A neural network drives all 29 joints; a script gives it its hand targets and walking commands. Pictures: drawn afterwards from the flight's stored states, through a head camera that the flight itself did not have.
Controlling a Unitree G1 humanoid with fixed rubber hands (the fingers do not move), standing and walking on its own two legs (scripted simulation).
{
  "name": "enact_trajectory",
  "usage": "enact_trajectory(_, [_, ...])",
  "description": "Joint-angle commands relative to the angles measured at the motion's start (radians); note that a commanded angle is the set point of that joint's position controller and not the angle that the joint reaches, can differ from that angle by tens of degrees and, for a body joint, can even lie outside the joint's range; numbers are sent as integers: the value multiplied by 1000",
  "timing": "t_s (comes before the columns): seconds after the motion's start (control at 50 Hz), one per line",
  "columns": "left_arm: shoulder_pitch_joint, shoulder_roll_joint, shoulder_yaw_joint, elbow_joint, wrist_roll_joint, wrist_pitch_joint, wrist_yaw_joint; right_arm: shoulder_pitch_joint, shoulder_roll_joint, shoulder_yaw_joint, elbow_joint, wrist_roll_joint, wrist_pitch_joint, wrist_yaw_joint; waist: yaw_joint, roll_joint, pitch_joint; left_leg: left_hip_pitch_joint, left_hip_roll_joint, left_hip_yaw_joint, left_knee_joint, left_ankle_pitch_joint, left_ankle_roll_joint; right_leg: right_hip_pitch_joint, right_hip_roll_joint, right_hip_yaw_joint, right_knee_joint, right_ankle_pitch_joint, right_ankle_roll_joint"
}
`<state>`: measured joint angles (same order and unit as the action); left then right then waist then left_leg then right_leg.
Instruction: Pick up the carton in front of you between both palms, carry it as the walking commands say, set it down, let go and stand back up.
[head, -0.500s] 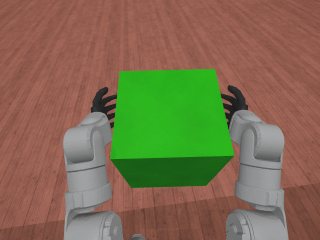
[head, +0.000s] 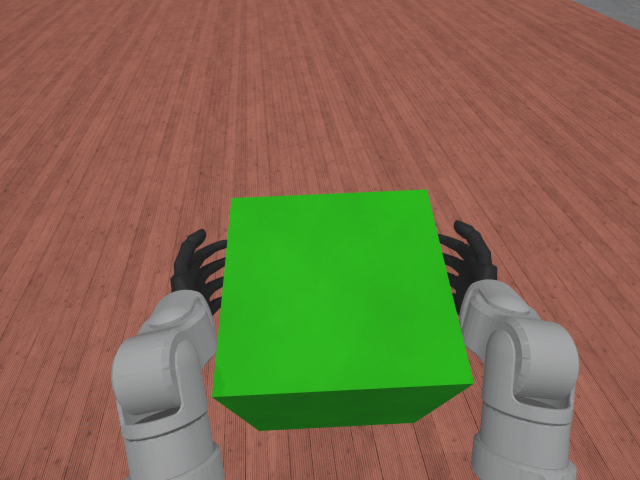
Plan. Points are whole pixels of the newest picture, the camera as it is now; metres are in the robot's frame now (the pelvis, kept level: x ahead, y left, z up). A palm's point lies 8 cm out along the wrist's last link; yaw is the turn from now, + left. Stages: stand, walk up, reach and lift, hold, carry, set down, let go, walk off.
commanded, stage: carry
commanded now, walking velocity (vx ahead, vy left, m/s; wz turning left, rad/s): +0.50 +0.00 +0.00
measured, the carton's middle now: (333, 323) +0.30 +0.01 +0.07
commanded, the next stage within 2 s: none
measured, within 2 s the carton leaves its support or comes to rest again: neither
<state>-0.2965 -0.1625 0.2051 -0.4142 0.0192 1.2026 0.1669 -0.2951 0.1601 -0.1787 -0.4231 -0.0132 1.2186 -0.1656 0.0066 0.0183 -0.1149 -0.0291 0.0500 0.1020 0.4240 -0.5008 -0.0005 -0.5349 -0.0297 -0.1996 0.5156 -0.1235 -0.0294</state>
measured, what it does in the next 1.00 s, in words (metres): walks ahead: left foot, then right foot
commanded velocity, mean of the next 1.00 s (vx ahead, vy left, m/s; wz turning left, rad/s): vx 0.50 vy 0.00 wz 0.00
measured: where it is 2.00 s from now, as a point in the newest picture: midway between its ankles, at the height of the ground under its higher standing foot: (317, 239)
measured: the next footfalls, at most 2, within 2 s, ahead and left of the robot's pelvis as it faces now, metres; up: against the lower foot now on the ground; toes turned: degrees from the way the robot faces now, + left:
left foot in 0.48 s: +0.47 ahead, +0.14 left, +0.02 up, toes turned +12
right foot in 1.00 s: +0.84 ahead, -0.08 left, +0.02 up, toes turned -12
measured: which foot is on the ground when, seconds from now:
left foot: down 0.00-0.02, up 0.04-0.46, down 0.48-1.00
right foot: down 0.00-0.50, up 0.52-0.98, down 1.00-1.00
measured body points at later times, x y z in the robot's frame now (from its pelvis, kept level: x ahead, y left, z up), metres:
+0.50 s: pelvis +0.31 +0.03 +0.01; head +0.26 +0.04 +0.46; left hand +0.57 +0.18 +0.11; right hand +0.56 -0.12 +0.12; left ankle +0.43 +0.13 -0.71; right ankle +0.14 -0.09 -0.71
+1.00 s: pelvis +0.65 +0.02 +0.01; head +0.61 +0.02 +0.46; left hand +0.89 +0.17 +0.11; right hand +0.89 -0.13 +0.11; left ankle +0.43 +0.13 -0.71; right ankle +0.80 -0.07 -0.71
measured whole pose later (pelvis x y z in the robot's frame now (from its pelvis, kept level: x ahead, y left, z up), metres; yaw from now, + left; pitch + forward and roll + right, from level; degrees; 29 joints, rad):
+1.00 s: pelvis +0.65 +0.02 +0.01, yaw +1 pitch +2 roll +0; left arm -0.01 -0.13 0.06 -0.55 0.04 1.23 0.14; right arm 0.00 0.13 -0.04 -0.55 -0.03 1.22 -0.14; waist -0.01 0.00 -0.14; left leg 0.16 0.06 0.19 0.29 -0.46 -0.05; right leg -0.51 -0.06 -0.23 0.48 -0.03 -0.03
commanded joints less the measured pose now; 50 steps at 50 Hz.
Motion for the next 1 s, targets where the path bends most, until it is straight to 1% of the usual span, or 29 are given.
enact_trajectory(0.0, [-363, -653, -681, -80, -240, 55, -80, -327, 663, 621, -99, 191, 48, 73, 31, -195, -456, -469, -5, 47, 653, 484, -21, 839, -329, 578, -139, -261, -180])
enact_trajectory(0.02, [-318, -684, -686, -93, -257, 61, -87, -337, 665, 638, -141, 204, 59, 80, 38, -314, -395, -683, -100, -33, 837, 51, -11, 848, -395, 808, -264, -113, -237])
enact_trajectory(0.04, [-324, -711, -696, -143, -272, 69, -98, -339, 713, 657, -151, 222, 63, 87, 26, -204, -359, -729, -25, -108, 943, 49, 23, 794, -387, 690, -223, -16, -233])
enact_trajectory(0.06, [-319, -751, -713, -172, -284, 71, -109, -322, 747, 660, -162, 227, 63, 96, 27, -77, -341, -716, 17, -122, 928, 106, 33, 714, -356, 592, -215, 13, -206])
enact_trajectory(0.08, [-336, -771, -724, -199, -291, 72, -118, -306, 766, 662, -159, 227, 62, 103, 10, -17, -298, -685, 60, -133, 856, 154, 36, 616, -334, 505, -246, -23, -164])
enact_trajectory(0.1, [-332, -778, -733, -200, -296, 74, -126, -283, 776, 667, -149, 225, 61, 108, 2, -31, -269, -648, 81, -130, 780, 187, 32, 541, -307, 431, -284, -106, -126])
enact_trajectory(0.12, [-305, -777, -736, -187, -296, 76, -134, -255, 778, 673, -139, 217, 60, 111, 0, -73, -258, -620, 76, -101, 725, 220, 23, 501, -284, 362, -312, -152, -106])
enact_trajectory(0.16, [-238, -760, -728, -141, -282, 79, -147, -203, 771, 682, -103, 196, 59, 113, 2, -135, -214, -616, 72, -58, 583, 251, -1, 471, -259, 278, -360, -170, -98])
enact_trajectory(0.24, [-168, -743, -712, -65, -249, 67, -163, -160, 775, 694, -51, 185, 45, 122, 5, -137, -122, -591, 63, 16, 289, 369, -36, 456, -237, 177, -412, -124, -93])
enact_trajectory(0.3, [-177, -737, -710, -59, -236, 47, -163, -191, 777, 712, -59, 199, 29, 128, 7, -152, -69, -566, 44, 53, 180, 452, -34, 467, -217, 127, -416, -95, -80])
enact_trajectory(0.36, [-154, -720, -702, -58, -216, 37, -147, -193, 749, 717, -80, 211, 23, 125, 9, -165, -25, -554, 47, 65, 120, 467, -22, 501, -223, 115, -396, -55, -75])
enact_trajectory(0.42, [-139, -705, -709, -65, -210, 32, -136, -167, 719, 707, -83, 214, 19, 122, 8, -175, -37, -440, 30, 118, 75, 397, 1, 528, -226, 90, -290, 75, -56])
enact_trajectory(0.44, [-141, -705, -717, -71, -211, 30, -133, -157, 711, 702, -84, 213, 17, 122, -5, -155, -66, -308, 1, 150, 40, 366, 7, 483, -208, 59, -172, 145, -41])
enact_trajectory(0.46, [-140, -709, -726, -79, -208, 27, -130, -134, 702, 694, -80, 212, 15, 124, -19, -95, -125, -108, -24, 154, 32, 303, 9, 393, -171, 33, 6, 190, -25])
enact_trajectory(0.48, [-131, -691, -726, -88, -210, 31, -128, -98, 692, 680, -50, 204, 10, 122, -37, 59, -176, 55, 112, -67, -45, 156, 48, 231, -105, -14, 251, 126, 18])
enact_trajectory(0.5, [-140, -690, -739, -117, -216, 32, -126, -94, 682, 670, -39, 201, 2, 122, -35, 295, -254, 242, 362, -509, -176, 89, 173, -31, 18, 5, 557, -184, 64])
enact_trajectory(0.52, [-161, -703, -763, -127, -229, 28, -130, -85, 717, 676, -49, 210, -5, 125, -30, 286, -232, 245, 388, -605, -213, 259, 199, -157, 19, 131, 692, -363, 46])
enact_trajectory(0.54, [-161, -748, -777, -126, -236, 18, -137, -100, 749, 688, -77, 218, -14, 133, -28, 208, -238, 209, 356, -486, -184, 360, 186, -174, -43, 179, 752, -342, 24])
enact_trajectory(0.56, [-164, -787, -787, -130, -242, 7, -146, -116, 787, 705, -89, 228, -25, 143, -27, 100, -240, 159, 337, -396, -164, 403, 169, -173, -76, 186, 744, -282, 13])
enact_trajectory(0.58, [-160, -820, -791, -121, -242, -5, -152, -135, 818, 720, -102, 234, -36, 152, -22, 50, -224, 86, 316, -311, -184, 385, 134, -142, -105, 194, 680, -214, 11])
enact_trajectory(0.6, [-149, -840, -796, -115, -237, -16, -156, -141, 833, 732, -113, 239, -46, 159, -18, 64, -220, 27, 289, -241, -217, 336, 107, -104, -115, 182, 623, -159, 17])
enact_trajectory(0.62, [-133, -848, -799, -113, -229, -26, -157, -137, 837, 740, -119, 243, -54, 165, -18, 94, -217, 9, 271, -198, -242, 313, 101, -92, -110, 161, 588, -120, 21])
enact_trajectory(0.66, [-98, -840, -798, -117, -212, -38, -153, -107, 823, 750, -123, 248, -61, 173, -19, 117, -192, 12, 254, -141, -283, 296, 107, -115, -111, 138, 504, -66, 36])
enact_trajectory(0.76, [-66, -761, -783, -153, -203, -27, -129, -75, 726, 744, -165, 251, -51, 161, -22, 94, -106, 83, 215, -42, -303, 461, 122, -194, -101, 77, 252, 59, 57])
enact_trajectory(0.82, [-56, -693, -768, -168, -206, -4, -114, -51, 659, 721, -165, 236, -31, 139, -25, 101, -44, 87, 198, 11, -296, 541, 117, -169, -79, 36, 132, 120, 47])
enact_trajectory(0.9, [-71, -627, -751, -180, -218, 26, -102, -50, 605, 698, -166, 223, -5, 112, -23, 127, 31, 91, 203, 51, -288, 637, 98, -78, -59, 0, 5, 147, 10])
enact_trajectory(0.92, [-73, -619, -746, -180, -220, 30, -101, -57, 601, 698, -170, 222, -1, 107, -19, 136, 21, 103, 200, 69, -248, 728, 87, -23, -48, -11, -14, 145, -3])
enact_trajectory(0.96, [-54, -607, -731, -170, -223, 33, -98, -74, 595, 702, -183, 222, 6, 101, 2, 152, -59, 100, 176, 127, -52, 964, 52, 197, 27, -83, -41, 90, -11])
enact_trajectory(0.98, [-44, -606, -722, -160, -222, 33, -99, -72, 593, 706, -186, 221, 9, 98, 18, 105, -127, 15, 129, 156, 155, 951, 25, 403, 55, -91, -52, 18, -13])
